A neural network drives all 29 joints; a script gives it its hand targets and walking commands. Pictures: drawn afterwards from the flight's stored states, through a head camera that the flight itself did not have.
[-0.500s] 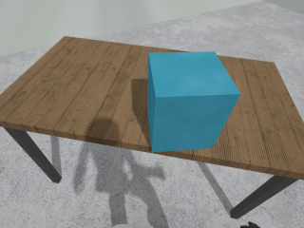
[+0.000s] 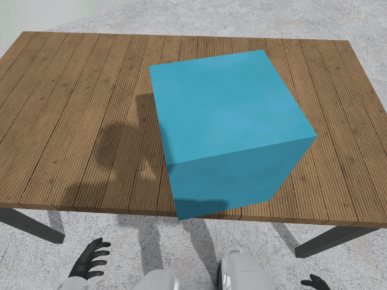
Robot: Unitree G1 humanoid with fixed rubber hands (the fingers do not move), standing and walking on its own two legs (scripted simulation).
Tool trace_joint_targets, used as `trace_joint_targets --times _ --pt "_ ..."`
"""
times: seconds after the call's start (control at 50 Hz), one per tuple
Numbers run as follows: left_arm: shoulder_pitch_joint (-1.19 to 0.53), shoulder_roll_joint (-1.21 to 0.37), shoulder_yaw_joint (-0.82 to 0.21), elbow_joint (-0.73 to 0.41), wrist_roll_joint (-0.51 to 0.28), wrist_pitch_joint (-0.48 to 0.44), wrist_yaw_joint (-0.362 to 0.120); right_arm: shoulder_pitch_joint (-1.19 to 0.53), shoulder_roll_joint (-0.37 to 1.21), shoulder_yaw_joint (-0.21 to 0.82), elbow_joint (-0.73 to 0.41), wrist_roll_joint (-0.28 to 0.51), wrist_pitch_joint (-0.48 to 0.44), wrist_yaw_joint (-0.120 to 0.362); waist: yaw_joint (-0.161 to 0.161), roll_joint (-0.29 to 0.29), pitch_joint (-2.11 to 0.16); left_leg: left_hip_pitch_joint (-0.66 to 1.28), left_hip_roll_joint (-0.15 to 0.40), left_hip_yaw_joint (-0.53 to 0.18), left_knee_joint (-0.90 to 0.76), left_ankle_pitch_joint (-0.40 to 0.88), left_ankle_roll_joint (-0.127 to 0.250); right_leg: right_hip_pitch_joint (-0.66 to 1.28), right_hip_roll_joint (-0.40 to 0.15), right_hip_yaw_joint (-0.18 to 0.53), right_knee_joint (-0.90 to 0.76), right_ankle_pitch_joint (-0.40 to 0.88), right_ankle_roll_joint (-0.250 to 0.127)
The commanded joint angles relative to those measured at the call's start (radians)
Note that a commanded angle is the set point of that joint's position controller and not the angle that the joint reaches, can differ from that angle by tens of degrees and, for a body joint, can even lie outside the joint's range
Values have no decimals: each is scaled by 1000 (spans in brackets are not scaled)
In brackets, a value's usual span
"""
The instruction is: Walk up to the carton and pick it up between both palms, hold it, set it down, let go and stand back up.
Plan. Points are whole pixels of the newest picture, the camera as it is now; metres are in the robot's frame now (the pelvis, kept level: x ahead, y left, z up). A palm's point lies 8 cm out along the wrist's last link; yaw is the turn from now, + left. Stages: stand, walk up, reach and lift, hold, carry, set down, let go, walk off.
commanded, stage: walk up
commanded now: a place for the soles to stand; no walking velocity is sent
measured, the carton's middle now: (217, 142) +0.37 -0.03 +0.07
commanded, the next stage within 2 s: none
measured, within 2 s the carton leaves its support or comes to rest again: neither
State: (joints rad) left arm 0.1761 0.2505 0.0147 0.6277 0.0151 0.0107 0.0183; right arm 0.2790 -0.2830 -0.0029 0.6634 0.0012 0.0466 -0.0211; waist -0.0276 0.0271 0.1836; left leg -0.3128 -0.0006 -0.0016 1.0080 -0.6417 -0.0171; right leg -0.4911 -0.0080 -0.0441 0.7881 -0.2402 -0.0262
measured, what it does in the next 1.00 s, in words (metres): steps on the spot: left foot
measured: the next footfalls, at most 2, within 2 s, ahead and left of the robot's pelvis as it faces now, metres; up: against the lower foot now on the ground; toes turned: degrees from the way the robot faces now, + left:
left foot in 0.06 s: +0.02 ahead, +0.12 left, +0.00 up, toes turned -1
right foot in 1.98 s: +0.02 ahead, -0.13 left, +0.00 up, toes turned -6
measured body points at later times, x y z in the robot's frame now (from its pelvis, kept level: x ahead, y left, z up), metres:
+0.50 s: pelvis +0.02 +0.01 +0.02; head +0.04 +0.03 +0.47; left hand +0.16 +0.27 -0.10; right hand +0.16 -0.26 -0.06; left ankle -0.02 +0.12 -0.70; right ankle +0.11 -0.12 -0.70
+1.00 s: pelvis +0.00 -0.02 +0.02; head +0.03 -0.02 +0.47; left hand +0.12 +0.26 -0.09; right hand +0.09 -0.29 -0.09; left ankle -0.02 +0.12 -0.70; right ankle +0.11 -0.12 -0.70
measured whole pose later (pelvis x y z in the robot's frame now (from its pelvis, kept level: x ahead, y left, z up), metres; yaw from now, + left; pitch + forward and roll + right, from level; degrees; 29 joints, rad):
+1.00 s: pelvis +0.00 -0.02 +0.02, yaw +0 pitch -3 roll +2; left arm 0.19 0.30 0.02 0.76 0.00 0.04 -0.01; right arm 0.30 -0.28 -0.02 0.68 0.01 0.02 0.00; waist 0.00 -0.03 0.10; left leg -0.21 -0.02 0.00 0.65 -0.39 -0.01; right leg -0.43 -0.03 -0.02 0.63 -0.16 -0.03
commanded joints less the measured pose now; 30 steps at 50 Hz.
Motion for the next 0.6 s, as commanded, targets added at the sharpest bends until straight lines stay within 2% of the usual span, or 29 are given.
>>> trace_joint_targets --times 0.0,0.02,0.04,0.06,0.08,0.1,0.12,0.14,0.16,0.18,0.2,0.22,0.24,0.26,0.28,0.3,0.32,0.34,0.36,0.38,0.4,0.46,0.48,0.5,0.52,0.54,0.58 --pt "22 185 57 -71 5 17 25 139 -109 -44 -72 6 -12 6 23 -197 -250 -13 43 -68 -127 16 0 159 -305 405 -359 173 -234" --pt "-30 189 54 -83 2 23 20 211 -85 -42 -47 15 -16 9 -9 -199 -344 76 50 -48 -299 142 8 191 -267 344 -322 113 -186" --pt "-50 184 50 -80 -2 27 13 236 -106 -50 -42 13 -30 9 -19 -173 -355 131 43 -43 -451 280 9 188 -239 282 -259 106 -132" --pt "-42 188 52 -82 -20 30 -1 193 -133 -62 -64 5 -43 10 -15 -142 -355 147 88 -118 -524 376 12 161 -181 249 -182 149 -78" --pt "-14 172 49 -79 -25 34 -9 146 -201 -81 -73 0 -47 13 26 -46 -314 71 171 -304 -568 254 68 107 -116 177 -106 56 -24" --pt "-21 172 52 -64 -20 37 -14 -23 -229 -85 -112 6 -43 14 48 13 -174 -124 230 -367 -585 205 131 170 -38 92 -110 7 16" --pt "-30 166 46 -57 -14 29 -15 -63 -208 -79 -126 -1 -51 14 47 15 -156 -186 217 -331 -544 320 131 276 -59 137 -117 77 6" --pt "-28 183 51 -49 -13 17 -18 -59 -159 -64 -119 3 -55 14 55 -46 -165 -151 172 -229 -512 420 90 307 -85 146 -146 215 -14" --pt "-50 188 55 -49 -10 11 -18 -15 -155 -56 -118 10 -57 11 36 -65 -213 -52 137 -160 -480 527 55 274 -103 153 -135 336 -39" --pt "-32 178 59 -40 -14 5 -19 13 -157 -57 -113 8 -60 9 25 -42 -292 56 131 -143 -469 638 39 254 -100 147 -117 361 -45" --pt "-46 179 58 -43 -10 3 -19 22 -171 -62 -114 15 -63 9 18 -16 -287 56 138 -157 -457 703 34 259 -98 138 -123 380 -44" --pt "-33 164 53 -34 -7 2 -21 -3 -168 -54 -122 17 -63 11 24 3 -296 42 136 -163 -447 673 34 283 -110 135 -163 365 -49" --pt "-49 178 54 -51 -4 7 -20 2 -153 -50 -124 22 -64 14 14 29 -309 33 138 -162 -456 664 48 304 -110 123 -154 337 -46" --pt "-42 162 48 -47 -11 8 -17 -21 -156 -52 -137 17 -63 14 25 47 -273 16 144 -152 -478 571 58 292 -103 130 -172 298 -41" --pt "-50 156 45 -28 -13 11 -19 -21 -140 -51 -132 7 -57 14 19 34 -266 32 144 -158 -507 547 48 274 -100 120 -166 278 -41" --pt "-55 152 45 -36 -14 15 -22 -24 -153 -51 -135 2 -54 12 28 51 -231 24 159 -143 -523 545 54 249 -87 110 -171 259 -21" --pt "-34 146 39 -22 -14 13 -22 -45 -160 -52 -136 -1 -52 17 42 57 -219 0 146 -147 -531 553 49 287 -91 109 -193 260 -21" --pt "-40 161 43 -16 -20 15 -24 -33 -154 -50 -142 2 -50 16 30 78 -206 -1 143 -136 -551 523 34 262 -99 119 -198 236 -19" --pt "-49 160 42 -18 -8 16 -23 -40 -144 -47 -141 4 -51 15 25 35 -182 -22 146 -140 -563 468 45 271 -95 120 -207 220 -20" --pt "-49 164 39 -20 -17 12 -23 -27 -150 -48 -140 1 -52 20 32 54 -201 -21 141 -151 -576 446 40 286 -101 125 -214 192 -22" --pt "-33 157 43 4 -16 13 -26 -41 -150 -45 -134 2 -55 18 39 63 -200 -22 147 -137 -570 417 56 298 -97 119 -237 173 -12" --pt "-16 178 41 5 -14 5 -25 -41 -151 -54 -149 9 -54 21 32 27 -194 0 136 -118 -574 411 51 282 -97 129 -239 205 -16" --pt "-37 167 37 18 -13 1 -26 -34 -151 -49 -135 3 -55 21 31 13 -180 -16 134 -135 -576 416 52 294 -108 123 -236 216 -21" --pt "-24 178 40 23 -20 1 -27 -27 -166 -55 -136 5 -54 20 33 -5 -182 -14 126 -108 -569 426 43 295 -110 139 -243 248 -25" --pt "-6 169 35 31 -24 -3 -28 -29 -157 -56 -132 2 -53 20 37 16 -195 -4 106 -116 -560 385 55 295 -123 152 -244 237 -38" --pt "-4 170 37 31 -22 -5 -26 -36 -165 -56 -133 4 -53 21 41 13 -180 -8 120 -121 -581 379 49 283 -110 146 -246 210 -33" --pt "-15 176 35 39 -23 -7 -28 -12 -160 -56 -121 8 -59 24 36 -32 -175 -6 123 -118 -569 364 54 288 -109 143 -251 219 -33"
